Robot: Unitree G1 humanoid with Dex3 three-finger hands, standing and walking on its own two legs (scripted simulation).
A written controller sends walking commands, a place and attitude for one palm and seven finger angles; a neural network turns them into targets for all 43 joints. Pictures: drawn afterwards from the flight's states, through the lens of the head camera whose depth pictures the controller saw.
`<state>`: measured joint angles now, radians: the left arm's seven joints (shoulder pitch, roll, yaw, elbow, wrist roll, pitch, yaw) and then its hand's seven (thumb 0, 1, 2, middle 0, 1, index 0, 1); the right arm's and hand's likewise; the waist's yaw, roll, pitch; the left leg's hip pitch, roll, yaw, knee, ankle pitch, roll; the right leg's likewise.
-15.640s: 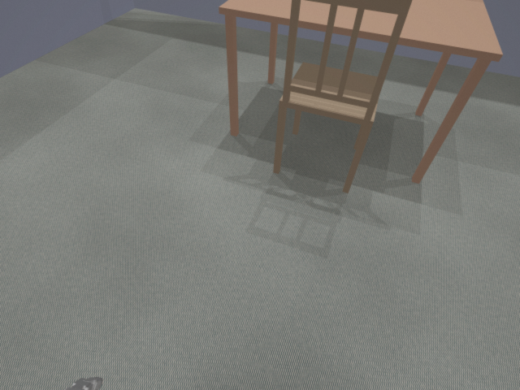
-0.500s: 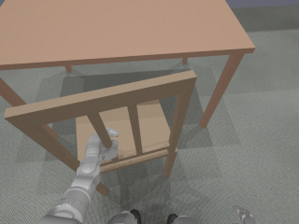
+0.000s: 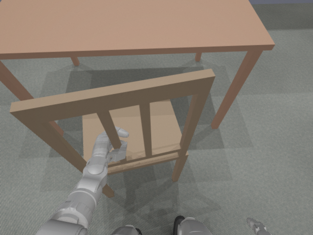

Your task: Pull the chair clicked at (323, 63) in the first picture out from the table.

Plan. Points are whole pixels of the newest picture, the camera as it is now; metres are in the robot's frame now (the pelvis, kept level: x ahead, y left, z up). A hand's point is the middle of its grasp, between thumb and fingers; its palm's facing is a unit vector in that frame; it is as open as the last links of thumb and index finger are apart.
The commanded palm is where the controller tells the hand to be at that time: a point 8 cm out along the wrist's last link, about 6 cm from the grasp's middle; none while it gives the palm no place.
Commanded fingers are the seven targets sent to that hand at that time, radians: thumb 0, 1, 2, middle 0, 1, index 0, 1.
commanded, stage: step backward, pulling the chair out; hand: left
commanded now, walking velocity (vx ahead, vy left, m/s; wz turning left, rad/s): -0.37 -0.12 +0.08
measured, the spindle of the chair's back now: (115, 140) +0.37 +0.13 -0.05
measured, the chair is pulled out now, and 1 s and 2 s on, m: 0.17 0.24 0.41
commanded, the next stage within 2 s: none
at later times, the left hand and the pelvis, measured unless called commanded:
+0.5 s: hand (119, 164) +0.30 +0.11 -0.07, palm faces -0.05 -0.98 -0.19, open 5.5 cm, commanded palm +0.29 +0.16 -0.06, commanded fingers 0.00 0.90 0.90 -0.50 -1.45 -0.50 -1.45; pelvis -0.03 -0.01 +0.00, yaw +1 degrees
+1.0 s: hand (115, 174) +0.27 +0.12 -0.07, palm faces -0.03 -0.98 -0.19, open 5.5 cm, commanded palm +0.25 +0.17 -0.06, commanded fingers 0.00 0.90 0.90 -0.50 -1.45 -0.50 -1.45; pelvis -0.07 -0.01 +0.00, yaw +1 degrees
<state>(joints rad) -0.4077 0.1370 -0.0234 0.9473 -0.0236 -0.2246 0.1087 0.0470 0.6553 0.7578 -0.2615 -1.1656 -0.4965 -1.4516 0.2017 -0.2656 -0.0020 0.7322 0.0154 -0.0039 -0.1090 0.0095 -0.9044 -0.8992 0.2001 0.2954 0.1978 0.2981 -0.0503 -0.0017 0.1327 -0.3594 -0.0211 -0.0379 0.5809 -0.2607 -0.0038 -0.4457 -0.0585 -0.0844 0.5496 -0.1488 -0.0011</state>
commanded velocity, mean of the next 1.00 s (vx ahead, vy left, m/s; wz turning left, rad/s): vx -0.38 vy -0.03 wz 0.06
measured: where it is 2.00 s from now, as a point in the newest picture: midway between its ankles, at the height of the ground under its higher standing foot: outside the picture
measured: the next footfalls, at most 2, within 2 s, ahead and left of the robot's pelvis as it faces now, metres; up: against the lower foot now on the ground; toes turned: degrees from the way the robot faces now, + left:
right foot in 0.90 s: +0.02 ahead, -0.13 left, +0.00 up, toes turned -1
left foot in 1.20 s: -0.05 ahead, +0.12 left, +0.00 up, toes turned -1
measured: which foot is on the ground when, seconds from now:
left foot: down 0.00-1.00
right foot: down 0.00-0.82, up 0.84-0.88, down 0.90-1.00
